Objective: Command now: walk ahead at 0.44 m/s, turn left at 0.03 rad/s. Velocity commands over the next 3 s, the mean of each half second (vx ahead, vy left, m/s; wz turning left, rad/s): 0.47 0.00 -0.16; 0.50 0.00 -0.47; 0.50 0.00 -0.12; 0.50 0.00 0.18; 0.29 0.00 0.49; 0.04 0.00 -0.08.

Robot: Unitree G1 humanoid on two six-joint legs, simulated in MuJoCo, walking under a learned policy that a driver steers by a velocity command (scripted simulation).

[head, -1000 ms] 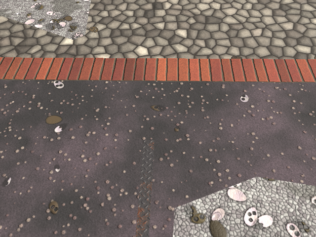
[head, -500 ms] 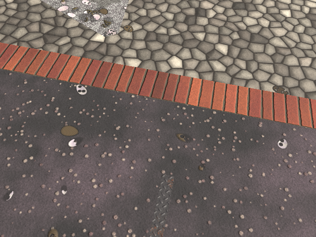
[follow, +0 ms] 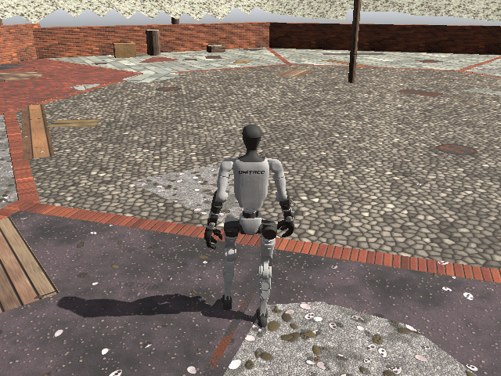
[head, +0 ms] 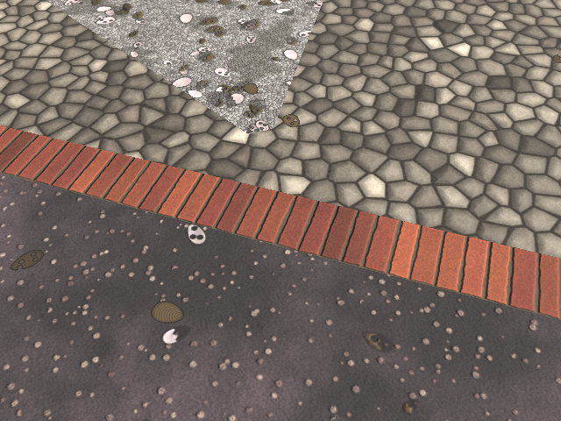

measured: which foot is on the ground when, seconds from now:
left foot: up 0.00-0.18, down 0.20-0.76, up 0.78-1.00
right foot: down 0.00-0.22, up 0.24-0.74, down 0.76-1.00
